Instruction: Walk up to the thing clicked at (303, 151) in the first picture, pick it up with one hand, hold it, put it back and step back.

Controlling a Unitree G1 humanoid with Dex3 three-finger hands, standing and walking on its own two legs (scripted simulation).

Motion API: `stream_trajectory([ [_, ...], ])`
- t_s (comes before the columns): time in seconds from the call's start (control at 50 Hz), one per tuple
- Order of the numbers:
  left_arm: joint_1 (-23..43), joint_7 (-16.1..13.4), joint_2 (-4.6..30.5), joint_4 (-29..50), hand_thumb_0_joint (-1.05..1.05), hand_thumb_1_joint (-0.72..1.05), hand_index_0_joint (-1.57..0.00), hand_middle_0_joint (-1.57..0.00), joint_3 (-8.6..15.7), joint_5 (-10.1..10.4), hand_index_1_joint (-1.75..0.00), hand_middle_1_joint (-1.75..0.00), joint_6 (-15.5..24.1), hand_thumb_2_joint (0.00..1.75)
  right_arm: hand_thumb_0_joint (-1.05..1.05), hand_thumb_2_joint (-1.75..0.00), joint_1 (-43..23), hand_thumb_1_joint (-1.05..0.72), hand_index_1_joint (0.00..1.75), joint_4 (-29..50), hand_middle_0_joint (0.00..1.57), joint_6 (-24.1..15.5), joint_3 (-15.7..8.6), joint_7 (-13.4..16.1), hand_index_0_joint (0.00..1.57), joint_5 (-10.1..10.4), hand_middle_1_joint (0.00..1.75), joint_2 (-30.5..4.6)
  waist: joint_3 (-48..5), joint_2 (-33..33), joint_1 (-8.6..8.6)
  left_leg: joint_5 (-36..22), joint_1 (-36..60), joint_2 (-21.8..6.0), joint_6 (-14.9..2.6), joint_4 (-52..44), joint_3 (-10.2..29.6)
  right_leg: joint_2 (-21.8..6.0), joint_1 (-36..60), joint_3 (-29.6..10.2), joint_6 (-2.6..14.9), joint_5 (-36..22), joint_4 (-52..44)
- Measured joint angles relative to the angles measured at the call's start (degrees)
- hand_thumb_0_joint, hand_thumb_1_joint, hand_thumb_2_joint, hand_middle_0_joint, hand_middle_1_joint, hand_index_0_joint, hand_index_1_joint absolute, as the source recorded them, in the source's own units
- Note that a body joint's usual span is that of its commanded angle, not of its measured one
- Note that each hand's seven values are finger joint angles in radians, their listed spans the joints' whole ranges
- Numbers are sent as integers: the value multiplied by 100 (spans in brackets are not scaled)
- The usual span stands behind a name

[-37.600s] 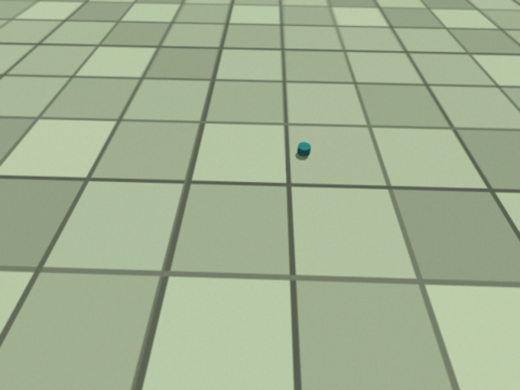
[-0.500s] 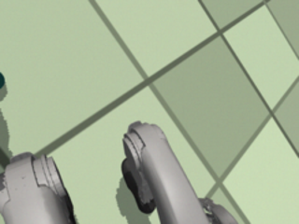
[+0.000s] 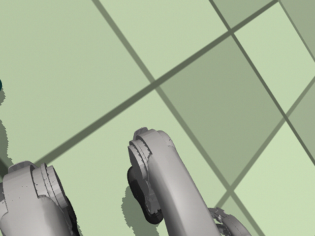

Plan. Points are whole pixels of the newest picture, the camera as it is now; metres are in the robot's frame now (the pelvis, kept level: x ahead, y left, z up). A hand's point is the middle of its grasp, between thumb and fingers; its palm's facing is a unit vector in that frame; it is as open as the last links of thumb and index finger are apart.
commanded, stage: rise first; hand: left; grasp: from above
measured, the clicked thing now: out of the picture +0.54 +0.30 -0.29
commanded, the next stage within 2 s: approach in 0.46 s
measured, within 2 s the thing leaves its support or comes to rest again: neither
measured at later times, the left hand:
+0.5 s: hand out of the picture +0.50 +0.31 -0.18, palm faces -0.43 -0.11 -0.90, open 13.6 cm
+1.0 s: hand out of the picture +0.55 +0.28 -0.16, palm faces -0.36 -0.10 -0.93, open 13.3 cm
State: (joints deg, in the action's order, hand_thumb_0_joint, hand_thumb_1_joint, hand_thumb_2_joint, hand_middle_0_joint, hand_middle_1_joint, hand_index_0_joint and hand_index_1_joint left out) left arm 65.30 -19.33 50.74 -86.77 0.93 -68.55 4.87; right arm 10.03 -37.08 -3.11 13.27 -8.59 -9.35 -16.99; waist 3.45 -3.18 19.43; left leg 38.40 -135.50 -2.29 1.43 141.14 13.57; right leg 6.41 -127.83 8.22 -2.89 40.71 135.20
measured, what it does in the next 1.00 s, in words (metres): stands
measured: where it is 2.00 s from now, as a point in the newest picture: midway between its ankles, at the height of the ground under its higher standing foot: (112, 219)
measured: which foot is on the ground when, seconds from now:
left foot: down 0.00-1.00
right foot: down 0.00-1.00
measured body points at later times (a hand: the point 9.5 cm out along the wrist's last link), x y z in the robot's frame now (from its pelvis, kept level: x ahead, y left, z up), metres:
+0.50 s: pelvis +0.00 +0.00 +0.00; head +0.26 +0.10 +0.35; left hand +0.52 +0.32 -0.13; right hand +0.03 -0.26 -0.08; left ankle +0.07 +0.14 -0.28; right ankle +0.10 -0.12 -0.28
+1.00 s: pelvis +0.00 +0.00 +0.00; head +0.26 +0.10 +0.35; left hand +0.56 +0.29 -0.11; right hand +0.02 -0.25 -0.07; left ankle +0.07 +0.14 -0.28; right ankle +0.10 -0.12 -0.28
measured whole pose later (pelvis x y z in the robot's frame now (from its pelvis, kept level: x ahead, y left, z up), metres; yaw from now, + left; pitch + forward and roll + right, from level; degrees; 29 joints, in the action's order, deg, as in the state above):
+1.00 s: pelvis +0.00 +0.00 +0.00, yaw +0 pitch +32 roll -11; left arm 74.5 -20.4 51.4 -91.0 -0.9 -70.3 1.3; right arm 10.6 -35.8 -3.5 15.1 -8.0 -9.5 -17.3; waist 3.8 -3.4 23.4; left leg 38.2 -136.4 -2.5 1.5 141.3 13.7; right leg 6.6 -129.0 8.3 -2.8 40.1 135.2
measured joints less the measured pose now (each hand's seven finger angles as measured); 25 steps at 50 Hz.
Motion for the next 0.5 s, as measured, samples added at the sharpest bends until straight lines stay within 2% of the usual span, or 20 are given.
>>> stream_trajectory([
  [0.14, 7, 12, 36, 35, 0, -44, -16, -15, 50, -90, -98, -100, 42, 93, 0, -89, 22, -90, 30, 74, 20, -3, 40, 21, 20, -6, 30, -5, 37, -9, 33, -32, -11, 20, 1, -4, 12, -13, 9, 14, 13, -18, -12],
  [0.34, -10, 23, 32, 16, 0, -43, -17, -16, 19, -46, -96, -98, -12, 92, 0, -89, 48, -90, 30, 53, 20, 3, 28, 8, 20, -12, 30, -27, 30, -8, 35, -49, -2, 16, 7, -11, 9, -10, 1, 10, 5, -42, -8],
  [0.5, -47, 30, 91, 48, 0, -43, -16, -16, 100, -83, -96, -98, 90, 92, 0, -89, 54, -90, 30, 85, 20, -34, 51, 34, 20, -34, 30, -69, 109, -26, 36, -66, -4, 13, 2, 16, 33, 2, 4, 28, 1, -72, -3],
])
